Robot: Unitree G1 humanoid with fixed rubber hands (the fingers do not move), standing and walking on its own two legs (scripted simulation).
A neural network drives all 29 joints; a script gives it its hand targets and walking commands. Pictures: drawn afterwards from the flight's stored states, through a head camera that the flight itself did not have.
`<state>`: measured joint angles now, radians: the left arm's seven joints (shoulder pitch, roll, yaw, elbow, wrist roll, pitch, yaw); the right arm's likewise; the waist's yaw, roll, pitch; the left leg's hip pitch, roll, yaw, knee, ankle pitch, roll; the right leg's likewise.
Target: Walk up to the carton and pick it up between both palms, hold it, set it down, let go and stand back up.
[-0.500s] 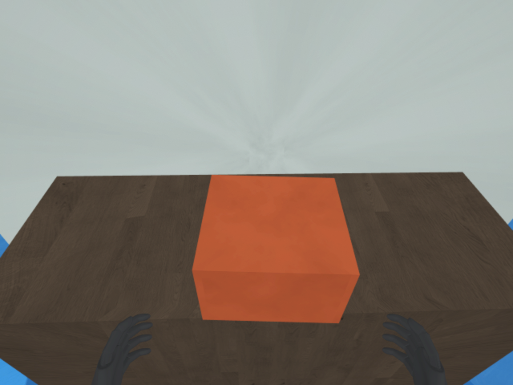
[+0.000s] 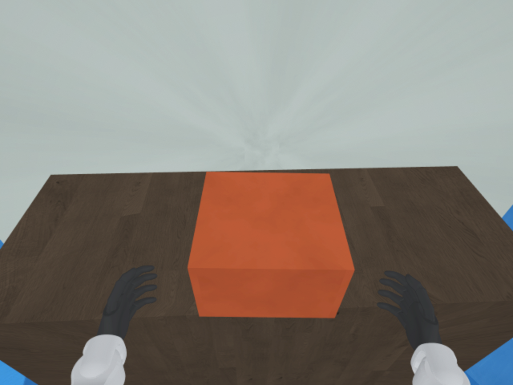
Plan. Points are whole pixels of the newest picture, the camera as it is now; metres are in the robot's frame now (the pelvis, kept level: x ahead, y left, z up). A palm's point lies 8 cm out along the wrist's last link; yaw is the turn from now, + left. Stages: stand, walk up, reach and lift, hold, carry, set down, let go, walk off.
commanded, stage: reach and lift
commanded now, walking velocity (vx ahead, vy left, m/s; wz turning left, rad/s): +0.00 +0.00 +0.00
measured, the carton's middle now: (267, 241) +0.41 +0.00 -0.03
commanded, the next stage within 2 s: none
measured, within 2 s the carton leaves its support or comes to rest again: neither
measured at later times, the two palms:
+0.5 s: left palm (124, 256) +0.30 +0.24 +0.06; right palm (419, 273) +0.29 -0.24 +0.05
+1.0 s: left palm (134, 202) +0.38 +0.23 +0.11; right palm (415, 219) +0.36 -0.24 +0.10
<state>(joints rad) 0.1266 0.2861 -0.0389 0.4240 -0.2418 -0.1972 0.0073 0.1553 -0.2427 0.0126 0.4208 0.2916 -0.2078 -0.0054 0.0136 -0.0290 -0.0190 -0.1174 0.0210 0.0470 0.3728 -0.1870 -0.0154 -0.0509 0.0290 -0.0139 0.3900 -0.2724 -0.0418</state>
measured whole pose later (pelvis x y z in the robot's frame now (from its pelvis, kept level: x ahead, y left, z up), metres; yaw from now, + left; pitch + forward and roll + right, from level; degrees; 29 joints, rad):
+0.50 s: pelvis +0.01 +0.00 +0.00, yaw -1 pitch +0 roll +1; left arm -0.13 0.31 0.08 0.34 -0.22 0.08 -0.04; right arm -0.08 -0.32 0.01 0.36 0.36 -0.02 -0.04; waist 0.00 -0.02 -0.01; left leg -0.16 0.03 0.05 0.32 -0.16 -0.02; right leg -0.09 0.04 0.00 0.33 -0.24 -0.04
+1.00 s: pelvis +0.00 +0.00 +0.00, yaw -1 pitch +4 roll +0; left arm -0.52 0.35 0.11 0.56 -0.21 0.22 -0.03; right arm -0.51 -0.40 0.07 0.64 0.43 0.07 -0.05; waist -0.01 -0.02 -0.05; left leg -0.27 0.03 0.05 0.35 -0.15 -0.02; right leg -0.20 0.05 0.01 0.35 -0.22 -0.04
